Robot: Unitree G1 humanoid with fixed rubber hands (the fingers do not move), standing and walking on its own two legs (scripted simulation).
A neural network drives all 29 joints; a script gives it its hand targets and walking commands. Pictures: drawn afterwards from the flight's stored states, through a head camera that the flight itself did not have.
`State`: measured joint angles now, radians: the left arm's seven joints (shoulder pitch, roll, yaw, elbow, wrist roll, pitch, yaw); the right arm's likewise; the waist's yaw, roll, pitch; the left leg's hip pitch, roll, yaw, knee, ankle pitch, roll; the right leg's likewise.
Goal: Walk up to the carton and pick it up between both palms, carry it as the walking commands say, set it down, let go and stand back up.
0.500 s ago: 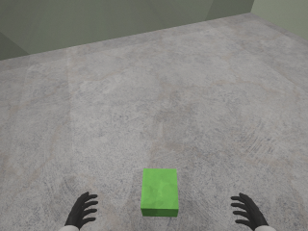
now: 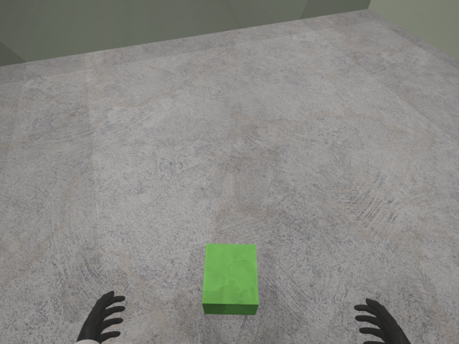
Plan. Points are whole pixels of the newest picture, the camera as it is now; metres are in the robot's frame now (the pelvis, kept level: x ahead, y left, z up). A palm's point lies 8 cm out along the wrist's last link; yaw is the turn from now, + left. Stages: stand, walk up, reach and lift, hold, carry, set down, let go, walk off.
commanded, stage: stand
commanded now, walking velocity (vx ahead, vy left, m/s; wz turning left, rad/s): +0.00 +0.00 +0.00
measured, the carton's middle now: (230, 278) +0.46 +0.02 -0.69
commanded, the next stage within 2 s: none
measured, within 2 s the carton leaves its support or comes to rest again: neither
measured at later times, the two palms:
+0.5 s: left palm (98, 318) +0.19 +0.27 -0.08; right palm (409, 317) +0.19 -0.29 -0.08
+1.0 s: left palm out of the picture +0.14 +0.28 -0.08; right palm out of the picture +0.14 -0.29 -0.07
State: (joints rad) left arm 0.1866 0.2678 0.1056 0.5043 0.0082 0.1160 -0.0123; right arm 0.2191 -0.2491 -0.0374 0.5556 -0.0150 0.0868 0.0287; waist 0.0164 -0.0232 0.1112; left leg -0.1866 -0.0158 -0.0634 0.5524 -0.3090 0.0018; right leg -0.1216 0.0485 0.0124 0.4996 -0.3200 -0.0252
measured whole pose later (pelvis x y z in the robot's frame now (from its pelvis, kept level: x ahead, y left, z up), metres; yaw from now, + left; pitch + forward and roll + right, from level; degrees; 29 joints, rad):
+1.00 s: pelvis +0.01 +0.00 +0.00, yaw +0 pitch -2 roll -1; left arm 0.19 0.30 0.10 0.67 0.01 0.03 0.03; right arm 0.20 -0.35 -0.04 0.68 -0.01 0.02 -0.02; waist 0.02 0.00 0.06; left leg -0.18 -0.01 -0.07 0.52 -0.30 0.00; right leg -0.12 0.05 0.00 0.46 -0.31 -0.03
